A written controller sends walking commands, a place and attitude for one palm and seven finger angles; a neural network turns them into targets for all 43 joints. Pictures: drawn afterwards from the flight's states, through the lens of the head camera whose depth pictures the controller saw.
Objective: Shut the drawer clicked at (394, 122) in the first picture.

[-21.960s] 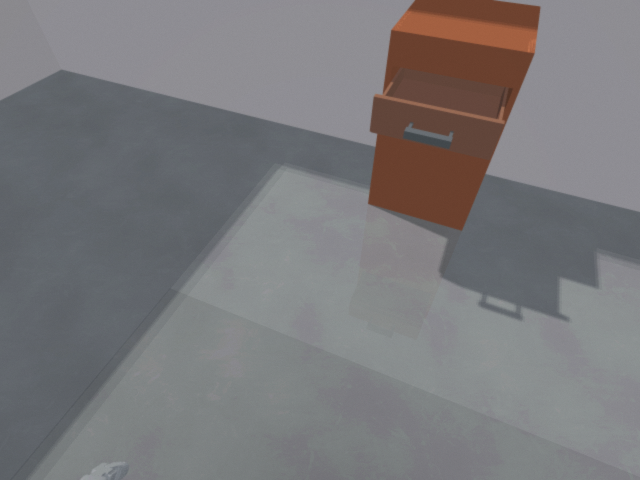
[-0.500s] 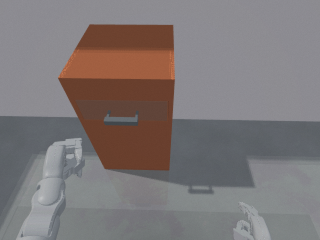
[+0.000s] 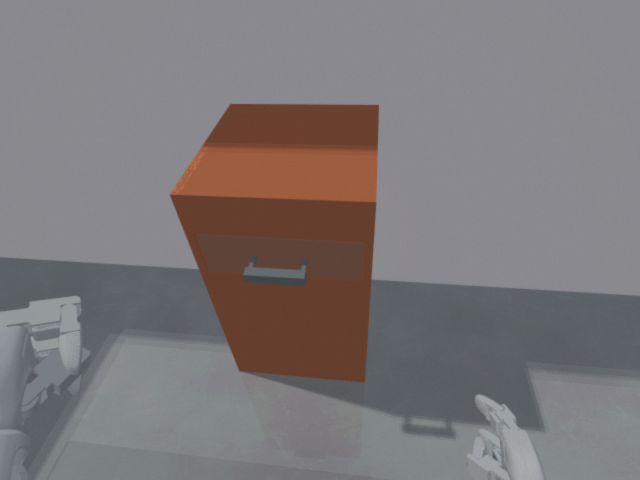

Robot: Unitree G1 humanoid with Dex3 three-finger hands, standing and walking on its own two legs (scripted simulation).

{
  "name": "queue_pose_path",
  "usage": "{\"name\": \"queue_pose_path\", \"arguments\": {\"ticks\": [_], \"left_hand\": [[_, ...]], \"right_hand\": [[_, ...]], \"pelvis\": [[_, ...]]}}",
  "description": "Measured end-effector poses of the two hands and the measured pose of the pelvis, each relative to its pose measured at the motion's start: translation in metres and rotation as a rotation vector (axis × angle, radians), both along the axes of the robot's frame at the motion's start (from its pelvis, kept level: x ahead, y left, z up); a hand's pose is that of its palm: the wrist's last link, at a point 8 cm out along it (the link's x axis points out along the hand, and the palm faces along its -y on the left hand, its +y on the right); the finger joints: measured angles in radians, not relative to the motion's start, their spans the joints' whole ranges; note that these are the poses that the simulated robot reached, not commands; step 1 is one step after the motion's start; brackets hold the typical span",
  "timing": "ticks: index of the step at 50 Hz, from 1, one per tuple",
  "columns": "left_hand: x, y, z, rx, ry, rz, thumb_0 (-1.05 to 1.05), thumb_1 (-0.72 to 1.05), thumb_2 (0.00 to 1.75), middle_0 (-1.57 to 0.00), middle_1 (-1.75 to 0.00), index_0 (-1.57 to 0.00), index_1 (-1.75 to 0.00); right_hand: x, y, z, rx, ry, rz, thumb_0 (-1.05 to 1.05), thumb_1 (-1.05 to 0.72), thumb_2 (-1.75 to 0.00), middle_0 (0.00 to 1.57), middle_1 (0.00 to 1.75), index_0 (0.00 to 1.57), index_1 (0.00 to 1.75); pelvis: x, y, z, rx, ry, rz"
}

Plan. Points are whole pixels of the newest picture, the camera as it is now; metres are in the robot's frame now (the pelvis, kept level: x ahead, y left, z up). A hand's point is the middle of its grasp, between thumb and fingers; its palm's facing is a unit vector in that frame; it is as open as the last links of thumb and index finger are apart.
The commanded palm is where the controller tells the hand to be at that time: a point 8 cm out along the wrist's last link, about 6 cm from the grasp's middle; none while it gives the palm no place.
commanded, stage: draw the hand back to the body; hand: left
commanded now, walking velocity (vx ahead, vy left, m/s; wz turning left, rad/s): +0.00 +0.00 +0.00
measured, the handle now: (277, 268) +0.60 +0.19 -0.18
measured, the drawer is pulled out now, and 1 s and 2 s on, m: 0.00 0.00 0.00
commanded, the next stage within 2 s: step back with the hand held close in 0.12 s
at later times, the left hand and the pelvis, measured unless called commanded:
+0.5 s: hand (102, 362) +0.18 +0.23 +0.15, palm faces +0.30 -0.82 -0.48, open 3.3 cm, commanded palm +0.12 +0.28 +0.18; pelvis -0.02 +0.00 +0.00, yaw -1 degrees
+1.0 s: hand (24, 434) +0.11 +0.26 +0.15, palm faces +0.34 -0.79 -0.50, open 3.3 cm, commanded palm +0.05 +0.30 +0.18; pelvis -0.09 +0.02 -0.01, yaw +0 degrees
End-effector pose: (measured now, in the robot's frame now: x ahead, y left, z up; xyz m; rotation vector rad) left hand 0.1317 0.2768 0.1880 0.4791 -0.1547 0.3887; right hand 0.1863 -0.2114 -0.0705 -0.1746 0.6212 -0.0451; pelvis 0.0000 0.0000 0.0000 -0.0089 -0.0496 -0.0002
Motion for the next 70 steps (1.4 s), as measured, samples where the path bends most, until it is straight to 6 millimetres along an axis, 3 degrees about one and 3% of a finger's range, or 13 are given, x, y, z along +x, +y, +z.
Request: {"name": "queue_pose_path", "arguments": {"ticks": [10, 18, 27, 49, 61, 70], "left_hand": [[-0.006, -0.007, -0.017, -0.062, 0.02, 0.022, 0.02, 0.89, 0.9, -1.4, -1.6, -1.4, -1.6], [0.001, -0.007, -0.004, 0.027, -0.021, -0.023, 0.02, 0.89, 0.9, -1.4, -1.6, -1.4, -1.6], [0.006, -0.005, -0.013, 0.063, 0.076, -0.099, 0.02, 0.89, 0.9, -1.4, -1.6, -1.4, -1.6], [-0.059, 0.024, -0.013, 0.111, -0.015, -0.085, 0.02, 0.88, 0.9, -1.4, -1.6, -1.4, -1.6], [-0.081, 0.017, -0.009, 0.095, -0.114, -0.121, 0.02, 0.88, 0.9, -1.4, -1.6, -1.4, -1.6], [-0.094, 0.031, -0.004, 0.178, -0.114, -0.133, 0.02, 0.88, 0.9, -1.4, -1.6, -1.41, -1.6]], "right_hand": [[-0.012, -0.006, -0.003, -0.007, 0.004, -0.003, 0.01, -0.91, -0.9, 0.2, 0.3, 0.21, 0.3], [-0.027, -0.019, -0.005, -0.021, 0.04, -0.04, 0.01, -0.91, -0.9, 0.2, 0.3, 0.21, 0.3], [-0.057, -0.035, -0.013, -0.059, 0.159, -0.142, 0.01, -0.91, -0.9, 0.2, 0.3, 0.2, 0.3], [-0.097, 0.005, -0.007, -0.077, 0.09, -0.082, 0.01, -0.91, -0.9, 0.2, 0.3, 0.21, 0.3], [-0.138, -0.004, -0.015, -0.116, 0.131, -0.096, 0.01, -0.91, -0.9, 0.2, 0.3, 0.21, 0.3], [-0.165, -0.006, -0.012, -0.138, 0.14, -0.127, 0.01, -0.91, -0.9, 0.2, 0.3, 0.21, 0.3]], "pelvis": [[-0.009, -0.006, 0.0, 0.002, -0.021, 0.004], [-0.013, -0.008, 0.001, -0.011, 0.006, -0.005], [-0.022, 0.002, 0.002, 0.0, 0.053, -0.022], [-0.083, 0.022, -0.009, -0.024, 0.058, -0.007], [-0.108, 0.023, -0.015, -0.042, 0.05, -0.006], [-0.124, 0.025, -0.014, -0.068, 0.069, 0.028]]}}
